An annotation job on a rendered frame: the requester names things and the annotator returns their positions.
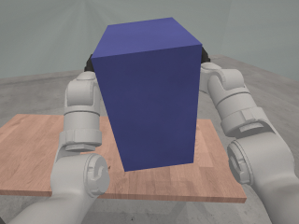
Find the robot right hand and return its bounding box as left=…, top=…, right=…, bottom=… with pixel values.
left=201, top=47, right=211, bottom=63

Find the robot left upper arm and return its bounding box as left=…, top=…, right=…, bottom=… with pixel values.
left=8, top=153, right=110, bottom=224

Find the carton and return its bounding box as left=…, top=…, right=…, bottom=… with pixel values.
left=91, top=17, right=203, bottom=172

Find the left robot forearm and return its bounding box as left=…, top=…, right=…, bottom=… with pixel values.
left=50, top=71, right=103, bottom=188

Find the table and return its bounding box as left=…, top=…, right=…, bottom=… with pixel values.
left=0, top=114, right=247, bottom=224

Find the robot right upper arm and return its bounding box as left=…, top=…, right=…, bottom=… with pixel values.
left=227, top=131, right=299, bottom=224

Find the robot left hand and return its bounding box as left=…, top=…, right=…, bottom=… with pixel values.
left=84, top=54, right=94, bottom=72

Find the right robot forearm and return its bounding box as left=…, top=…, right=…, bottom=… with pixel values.
left=199, top=62, right=295, bottom=171

